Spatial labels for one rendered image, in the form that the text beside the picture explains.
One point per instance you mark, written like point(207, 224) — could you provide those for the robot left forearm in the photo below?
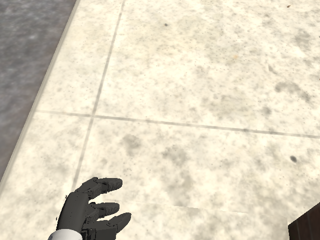
point(65, 234)

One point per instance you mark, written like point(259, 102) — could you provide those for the robot left hand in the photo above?
point(81, 216)

